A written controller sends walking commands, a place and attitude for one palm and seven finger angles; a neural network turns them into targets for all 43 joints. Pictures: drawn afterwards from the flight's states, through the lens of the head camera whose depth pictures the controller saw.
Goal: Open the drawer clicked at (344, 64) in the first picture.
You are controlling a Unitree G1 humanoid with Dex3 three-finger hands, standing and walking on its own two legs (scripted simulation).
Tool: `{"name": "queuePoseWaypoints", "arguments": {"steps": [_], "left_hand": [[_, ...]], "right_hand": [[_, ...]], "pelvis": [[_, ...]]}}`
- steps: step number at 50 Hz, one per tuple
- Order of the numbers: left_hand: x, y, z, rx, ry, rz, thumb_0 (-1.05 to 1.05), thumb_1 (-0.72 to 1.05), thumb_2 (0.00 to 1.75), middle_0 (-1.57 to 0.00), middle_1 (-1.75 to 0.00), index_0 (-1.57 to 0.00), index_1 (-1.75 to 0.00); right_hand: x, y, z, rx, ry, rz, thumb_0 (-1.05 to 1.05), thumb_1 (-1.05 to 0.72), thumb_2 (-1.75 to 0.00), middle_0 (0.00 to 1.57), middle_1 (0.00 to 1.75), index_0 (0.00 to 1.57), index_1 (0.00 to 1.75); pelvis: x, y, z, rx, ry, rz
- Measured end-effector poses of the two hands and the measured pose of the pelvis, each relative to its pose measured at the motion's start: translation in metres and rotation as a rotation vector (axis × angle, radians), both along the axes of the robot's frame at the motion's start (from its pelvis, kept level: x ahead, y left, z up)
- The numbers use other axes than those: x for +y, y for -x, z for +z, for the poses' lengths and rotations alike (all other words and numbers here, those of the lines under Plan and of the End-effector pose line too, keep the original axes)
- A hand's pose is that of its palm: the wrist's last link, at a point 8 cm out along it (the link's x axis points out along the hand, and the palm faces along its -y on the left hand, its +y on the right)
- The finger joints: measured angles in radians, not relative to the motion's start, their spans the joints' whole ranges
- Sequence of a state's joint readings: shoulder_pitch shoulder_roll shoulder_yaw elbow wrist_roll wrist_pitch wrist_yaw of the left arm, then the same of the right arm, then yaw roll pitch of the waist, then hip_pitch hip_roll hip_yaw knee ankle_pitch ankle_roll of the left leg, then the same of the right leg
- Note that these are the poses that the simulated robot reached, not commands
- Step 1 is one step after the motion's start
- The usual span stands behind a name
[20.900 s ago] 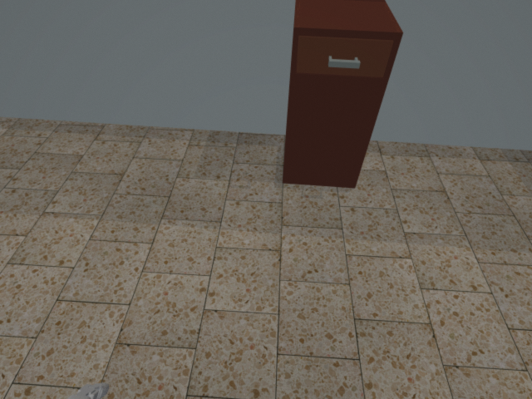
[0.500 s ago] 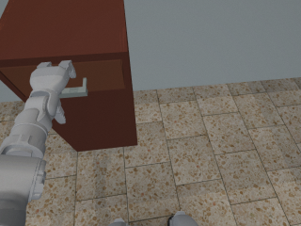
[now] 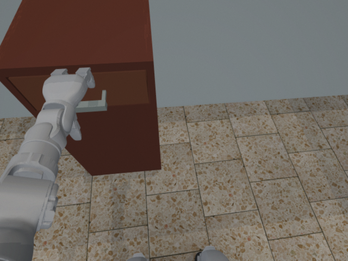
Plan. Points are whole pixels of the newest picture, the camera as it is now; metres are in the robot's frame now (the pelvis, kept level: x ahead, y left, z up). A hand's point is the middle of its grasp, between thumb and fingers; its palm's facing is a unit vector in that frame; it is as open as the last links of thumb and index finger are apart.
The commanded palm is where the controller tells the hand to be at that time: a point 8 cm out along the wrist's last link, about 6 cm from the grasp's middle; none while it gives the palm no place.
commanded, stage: re-aim the fingers above the handle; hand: left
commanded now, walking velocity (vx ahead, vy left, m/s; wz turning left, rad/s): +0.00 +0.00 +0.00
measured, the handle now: (85, 100) +0.54 +0.23 -0.03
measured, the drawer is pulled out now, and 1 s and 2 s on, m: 0.00 0.00 0.00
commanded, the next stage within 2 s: lower the fingers behind the handle in 0.96 s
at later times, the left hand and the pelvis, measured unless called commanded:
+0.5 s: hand (77, 102) +0.50 +0.23 +0.03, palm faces -0.11 -0.02 -0.99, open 13.7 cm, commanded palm +0.49 +0.24 +0.08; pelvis +0.00 -0.01 +0.00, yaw -1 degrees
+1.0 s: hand (79, 103) +0.50 +0.23 +0.02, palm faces -0.07 -0.01 -1.00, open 13.5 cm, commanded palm +0.49 +0.23 +0.08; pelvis +0.00 +0.00 -0.01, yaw +0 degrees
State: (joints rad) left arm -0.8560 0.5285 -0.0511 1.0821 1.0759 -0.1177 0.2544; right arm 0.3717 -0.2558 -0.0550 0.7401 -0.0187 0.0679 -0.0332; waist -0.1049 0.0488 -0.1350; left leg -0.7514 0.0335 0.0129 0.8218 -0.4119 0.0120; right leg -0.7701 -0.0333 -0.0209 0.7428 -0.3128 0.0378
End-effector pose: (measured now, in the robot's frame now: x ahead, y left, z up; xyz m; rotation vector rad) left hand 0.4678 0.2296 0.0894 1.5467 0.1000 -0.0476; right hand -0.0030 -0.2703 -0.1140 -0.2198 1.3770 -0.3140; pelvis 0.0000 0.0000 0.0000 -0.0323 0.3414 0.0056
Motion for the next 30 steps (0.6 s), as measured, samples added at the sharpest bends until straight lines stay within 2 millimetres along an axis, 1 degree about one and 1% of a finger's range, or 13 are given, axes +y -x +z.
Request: {"name": "queuePoseWaypoints", "arguments": {"steps": [3, 5, 7, 11, 15, 21, 26, 30], "left_hand": [[-0.010, -0.006, -0.002, -0.025, 0.028, -0.023, 0.00, -0.49, 0.30, -0.32, -1.20, -0.32, -1.20], [-0.012, -0.010, -0.005, -0.037, 0.025, -0.015, 0.00, -0.49, 0.30, -0.32, -1.20, -0.32, -1.20], [-0.010, -0.014, -0.010, -0.045, 0.012, 0.006, 0.00, -0.49, 0.30, -0.32, -1.20, -0.32, -1.20], [-0.011, -0.015, -0.011, -0.074, -0.002, 0.016, 0.00, -0.49, 0.30, -0.35, -1.24, -0.35, -1.23], [-0.008, -0.015, -0.010, -0.050, -0.030, 0.052, 0.00, -0.49, 0.30, -0.34, -1.23, -0.35, -1.23], [-0.007, -0.015, -0.007, 0.005, -0.012, 0.065, 0.00, -0.49, 0.30, -0.33, -1.21, -0.34, -1.21], [0.003, -0.014, -0.007, 0.024, -0.012, 0.068, 0.00, -0.49, 0.30, -0.32, -1.21, -0.33, -1.20], [0.014, -0.012, -0.012, 0.032, -0.028, 0.066, 0.00, -0.49, 0.30, -0.32, -1.20, -0.33, -1.20]], "right_hand": [[-0.004, -0.004, 0.002, -0.014, 0.015, 0.006, 0.00, -0.90, -0.90, 0.20, 0.30, 0.20, 0.30], [-0.007, -0.004, 0.002, -0.019, 0.021, 0.009, 0.00, -0.90, -0.90, 0.20, 0.30, 0.20, 0.30], [-0.009, -0.004, 0.001, -0.017, 0.022, 0.009, 0.00, -0.90, -0.90, 0.20, 0.30, 0.20, 0.30], [-0.010, 0.001, -0.005, 0.008, 0.008, 0.015, 0.00, -0.90, -0.90, 0.20, 0.30, 0.20, 0.30], [-0.008, 0.006, -0.009, 0.025, -0.011, -0.003, 0.00, -0.90, -0.90, 0.20, 0.30, 0.20, 0.30], [-0.006, 0.012, -0.007, 0.026, -0.016, -0.024, 0.00, -0.90, -0.90, 0.20, 0.30, 0.20, 0.30], [-0.009, 0.016, -0.004, 0.031, 0.000, -0.031, 0.00, -0.90, -0.90, 0.20, 0.30, 0.20, 0.30], [-0.013, 0.020, -0.003, 0.047, 0.016, -0.023, 0.00, -0.90, -0.90, 0.20, 0.30, 0.20, 0.30]], "pelvis": [[-0.001, 0.000, -0.002, 0.006, 0.000, 0.000], [-0.001, 0.001, -0.003, 0.015, 0.000, -0.002], [-0.001, 0.002, -0.005, 0.026, -0.001, -0.007], [-0.002, 0.002, -0.008, 0.041, -0.004, -0.012], [-0.004, 0.002, -0.007, 0.040, -0.007, -0.019], [-0.007, 0.002, -0.003, 0.026, -0.011, -0.023], [-0.008, 0.003, -0.003, 0.027, -0.011, -0.024], [-0.008, 0.003, -0.006, 0.037, -0.008, -0.019]]}}
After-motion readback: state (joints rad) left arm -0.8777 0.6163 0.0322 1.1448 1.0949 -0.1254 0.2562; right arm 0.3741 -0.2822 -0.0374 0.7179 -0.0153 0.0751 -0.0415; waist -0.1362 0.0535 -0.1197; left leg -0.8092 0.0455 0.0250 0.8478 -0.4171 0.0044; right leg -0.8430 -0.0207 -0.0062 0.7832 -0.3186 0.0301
